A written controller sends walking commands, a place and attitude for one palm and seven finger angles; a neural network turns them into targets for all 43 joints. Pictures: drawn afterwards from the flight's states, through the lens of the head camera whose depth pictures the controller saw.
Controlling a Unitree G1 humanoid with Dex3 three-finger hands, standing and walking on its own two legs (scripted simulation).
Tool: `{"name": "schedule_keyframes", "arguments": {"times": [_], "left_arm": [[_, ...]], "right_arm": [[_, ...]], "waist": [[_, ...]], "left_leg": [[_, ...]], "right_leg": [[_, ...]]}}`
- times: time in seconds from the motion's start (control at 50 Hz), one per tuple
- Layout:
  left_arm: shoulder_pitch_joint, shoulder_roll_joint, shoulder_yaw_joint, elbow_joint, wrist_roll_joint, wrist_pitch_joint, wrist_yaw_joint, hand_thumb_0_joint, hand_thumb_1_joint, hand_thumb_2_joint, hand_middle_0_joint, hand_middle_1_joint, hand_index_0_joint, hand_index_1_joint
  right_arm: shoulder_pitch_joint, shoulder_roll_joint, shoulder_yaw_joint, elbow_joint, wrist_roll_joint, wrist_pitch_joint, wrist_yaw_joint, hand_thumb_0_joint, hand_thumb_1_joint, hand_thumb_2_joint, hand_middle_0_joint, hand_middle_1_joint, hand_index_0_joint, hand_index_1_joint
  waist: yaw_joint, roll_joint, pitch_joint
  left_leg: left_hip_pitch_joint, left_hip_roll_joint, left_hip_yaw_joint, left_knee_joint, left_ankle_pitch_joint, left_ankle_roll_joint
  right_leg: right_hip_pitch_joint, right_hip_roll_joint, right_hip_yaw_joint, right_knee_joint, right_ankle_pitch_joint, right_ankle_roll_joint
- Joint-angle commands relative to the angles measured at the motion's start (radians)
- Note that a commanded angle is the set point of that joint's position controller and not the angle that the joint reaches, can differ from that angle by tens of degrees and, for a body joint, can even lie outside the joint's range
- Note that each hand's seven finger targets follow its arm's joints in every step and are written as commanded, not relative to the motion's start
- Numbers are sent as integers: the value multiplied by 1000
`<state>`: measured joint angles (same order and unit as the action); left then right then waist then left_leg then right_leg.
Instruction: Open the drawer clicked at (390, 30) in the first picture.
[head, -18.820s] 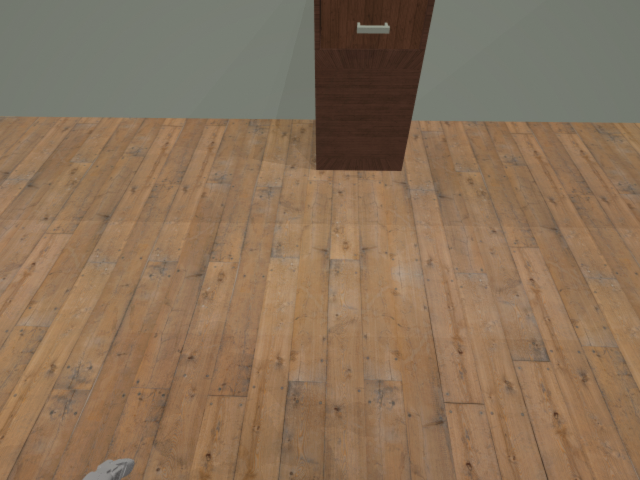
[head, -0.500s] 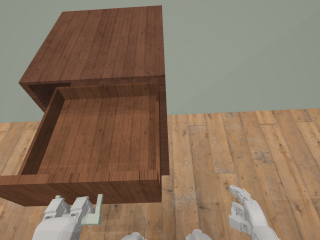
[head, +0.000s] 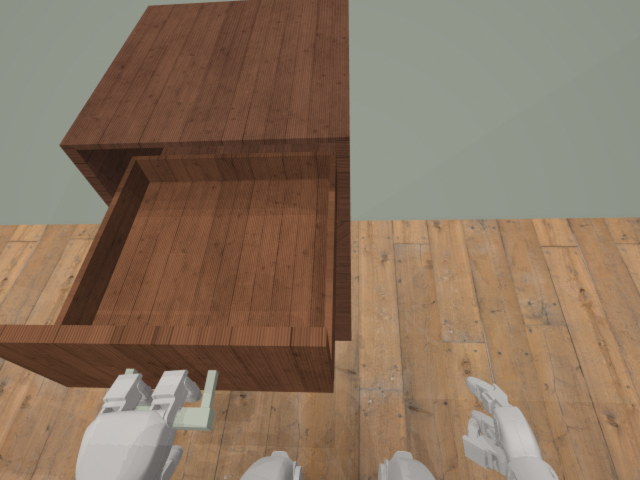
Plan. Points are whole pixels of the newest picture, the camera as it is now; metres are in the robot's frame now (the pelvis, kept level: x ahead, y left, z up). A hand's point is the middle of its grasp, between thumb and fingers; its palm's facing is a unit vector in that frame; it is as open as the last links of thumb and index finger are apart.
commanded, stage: open the thumb to release the handle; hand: left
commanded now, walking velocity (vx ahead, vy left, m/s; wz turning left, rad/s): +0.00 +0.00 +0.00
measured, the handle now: (165, 398) +0.21 +0.21 +0.00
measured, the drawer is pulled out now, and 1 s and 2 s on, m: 0.30 0.29 0.29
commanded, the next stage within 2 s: lift the hand off the handle in 0.16 s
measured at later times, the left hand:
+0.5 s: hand (162, 445) +0.16 +0.20 -0.02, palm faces -0.02 -0.09 -1.00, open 13.8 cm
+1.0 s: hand (154, 431) +0.17 +0.21 +0.01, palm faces -0.04 -0.13 -0.99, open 13.7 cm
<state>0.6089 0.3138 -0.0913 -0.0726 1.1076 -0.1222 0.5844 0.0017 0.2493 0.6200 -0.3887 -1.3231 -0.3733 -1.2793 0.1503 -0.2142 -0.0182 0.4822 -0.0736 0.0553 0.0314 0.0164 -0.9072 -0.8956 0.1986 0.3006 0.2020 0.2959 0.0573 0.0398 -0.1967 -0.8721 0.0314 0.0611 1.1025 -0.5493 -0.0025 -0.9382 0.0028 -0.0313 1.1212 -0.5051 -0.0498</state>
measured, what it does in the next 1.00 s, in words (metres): stands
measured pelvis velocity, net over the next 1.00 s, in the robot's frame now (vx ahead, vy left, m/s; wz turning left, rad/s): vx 0.00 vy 0.00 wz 0.00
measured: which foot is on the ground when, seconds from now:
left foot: down 0.00-1.00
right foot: down 0.00-1.00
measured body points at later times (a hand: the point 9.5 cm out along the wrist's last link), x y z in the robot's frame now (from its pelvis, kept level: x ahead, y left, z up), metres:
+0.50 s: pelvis -0.01 -0.01 +0.01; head +0.05 -0.04 +0.45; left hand +0.16 +0.21 +0.04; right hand +0.19 -0.24 -0.10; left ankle -0.01 +0.12 -0.65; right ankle +0.02 -0.09 -0.65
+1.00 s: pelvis +0.00 +0.00 +0.03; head +0.05 -0.03 +0.47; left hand +0.17 +0.21 +0.06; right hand +0.19 -0.23 -0.08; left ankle -0.01 +0.12 -0.65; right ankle +0.02 -0.09 -0.65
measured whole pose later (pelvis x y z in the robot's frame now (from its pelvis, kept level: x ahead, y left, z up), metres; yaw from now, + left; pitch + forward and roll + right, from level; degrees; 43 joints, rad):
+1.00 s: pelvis +0.00 +0.00 +0.03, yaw +0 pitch +14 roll +1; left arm 0.51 0.30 -0.11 0.00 1.07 -0.04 0.54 0.00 -0.49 0.30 -0.35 -1.21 -0.34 -1.21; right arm 0.17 -0.24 -0.03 0.51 -0.06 0.05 0.03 0.02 -0.91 -0.90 0.20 0.30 0.20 0.30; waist 0.04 0.05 -0.16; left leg -0.72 0.03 0.06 0.96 -0.48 -0.01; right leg -0.78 0.01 -0.03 0.97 -0.44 -0.05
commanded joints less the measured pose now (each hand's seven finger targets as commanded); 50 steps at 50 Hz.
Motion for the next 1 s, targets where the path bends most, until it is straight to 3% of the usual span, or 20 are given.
{"name": "schedule_keyframes", "arguments": {"times": [0.0,0.04,0.08,0.12,0.16,0.18,0.2,0.22,0.26,0.36,0.42,0.48,0.5,0.58,0.6,0.64,0.66,0.68,0.8,0.98], "left_arm": [[43,134,156,-92,-33,61,34,0,-360,360,-310,-1215,-310,-1215],[37,153,175,-81,-30,58,36,0,-500,300,-300,-1200,-300,-1200],[28,162,187,-64,-30,58,37,0,-500,300,-300,-1200,-300,-1200],[5,151,163,-84,-30,56,34,0,-500,300,-300,-1200,-300,-1200],[3,157,178,-62,-38,61,34,0,-500,300,-300,-1200,-300,-1200],[-7,156,177,-60,-32,56,35,0,-500,300,-300,-1200,-300,-1200],[20,125,146,-64,-37,55,31,0,-500,300,-300,-1200,-300,-1200],[-13,148,160,-68,-33,53,32,0,-500,300,-300,-1200,-300,-1200],[-52,120,140,-5,-26,51,29,0,-500,300,-300,-1200,-300,-1200],[-156,164,162,-12,-15,59,45,0,-500,300,-300,-1200,-300,-1200],[-153,119,114,-10,-18,76,44,0,-500,300,-300,-1200,-300,-1200],[-211,124,108,13,-24,95,41,0,-500,300,-300,-1200,-300,-1200],[-228,143,120,6,-22,95,40,0,-500,300,-300,-1200,-300,-1200],[-228,140,109,3,-25,106,35,0,-500,300,-300,-1200,-300,-1200],[-197,143,115,-14,-26,107,33,0,-500,300,-300,-1200,-300,-1200],[-228,128,89,-46,-32,110,27,0,-500,300,-300,-1200,-300,-1200],[-215,152,116,-45,-32,111,29,0,-500,300,-300,-1200,-300,-1200],[-207,130,95,-39,-32,110,26,0,-500,300,-300,-1200,-300,-1200],[-147,139,112,-87,-36,87,20,0,-500,300,-300,-1200,-300,-1200],[-83,117,88,-149,-41,88,6,0,-500,300,-300,-1200,-300,-1200]], "right_arm": [[-70,-97,-36,-159,11,-52,-17,0,-900,-900,200,300,200,300],[-70,-97,-36,-153,10,-55,-19,0,-900,-900,200,300,200,300],[-72,-95,-32,-149,11,-54,-18,0,-900,-900,200,300,200,300],[-75,-99,-34,-150,11,-56,-14,0,-900,-900,200,300,200,300],[-80,-96,-36,-148,13,-56,-20,0,-900,-900,200,300,200,300],[-72,-100,-36,-142,9,-57,-17,0,-900,-900,200,300,200,300],[-78,-98,-39,-150,13,-59,-20,0,-900,-900,200,300,200,300],[-75,-100,-39,-146,10,-62,-16,0,-900,-900,200,300,200,300],[-81,-102,-37,-133,8,-63,-17,0,-900,-900,200,300,200,300],[-73,-111,-41,-120,10,-65,-24,0,-900,-900,200,300,200,300],[-72,-110,-46,-124,16,-65,-26,0,-900,-900,200,300,200,300],[-69,-111,-44,-111,21,-64,-34,0,-900,-900,200,300,200,300],[-69,-113,-43,-108,21,-65,-34,0,-900,-900,200,300,200,300],[-71,-109,-41,-107,27,-61,-39,0,-900,-900,200,300,200,300],[-72,-108,-40,-117,26,-61,-37,0,-900,-900,200,300,200,300],[-73,-108,-39,-117,26,-60,-34,0,-900,-900,200,300,200,300],[-74,-109,-37,-121,25,-58,-35,0,-900,-900,200,300,200,300],[-75,-105,-38,-116,27,-58,-36,0,-900,-900,200,300,200,300],[-74,-106,-39,-124,19,-62,-22,0,-900,-900,200,300,200,300],[-76,-109,-45,-142,19,-59,1,0,-900,-900,200,300,200,300]], "waist": [[-9,-78,-144],[-2,-81,-157],[-3,-86,-150],[-3,-41,-150],[-8,-77,-125],[-8,-86,-151],[-3,-62,-128],[-9,-79,-141],[-21,-90,-103],[-26,-81,-144],[-30,-70,-144],[-41,-112,-144],[-33,-108,-162],[-29,-93,-168],[-16,-79,-183],[-30,-74,-181],[-27,-89,-175],[-27,-71,-157],[-12,-46,-157],[-10,-48,-140]], "left_leg": [[130,-53,-16,-128,207,34],[129,-53,-13,-128,204,34],[130,-58,-14,-135,199,33],[152,-57,-13,-142,195,31],[135,-53,-15,-148,182,36],[133,-57,-15,-143,181,34],[131,-56,-14,-151,175,37],[141,-57,-13,-144,181,34],[101,-52,-19,-135,159,35],[98,-54,-16,-126,135,37],[120,-54,-15,-139,140,38],[104,-53,-14,-143,130,42],[108,-53,-13,-144,136,39],[133,-56,-10,-166,154,42],[148,-57,-10,-175,164,39],[178,-55,-10,-186,176,41],[181,-54,-15,-191,185,42],[187,-56,-13,-200,180,42],[234,-52,-15,-221,221,38],[305,-48,-20,-248,281,38]], "right_leg": [[211,4,61,-244,265,2],[223,2,73,-252,260,4],[224,3,91,-261,245,2],[205,1,90,-270,211,-2],[230,0,87,-287,211,0],[221,0,92,-279,193,4],[239,-1,75,-284,208,2],[211,-3,96,-286,190,2],[188,-6,89,-283,177,4],[187,-11,106,-290,115,7],[195,-7,76,-287,132,9],[217,-11,80,-301,125,18],[220,-14,88,-301,126,18],[268,-11,92,-313,170,16],[276,-10,90,-315,166,15],[279,-11,90,-331,179,16],[292,-8,92,-336,195,14],[292,-7,88,-338,193,13],[305,-3,79,-340,246,5],[315,8,69,-340,312,-4]]}}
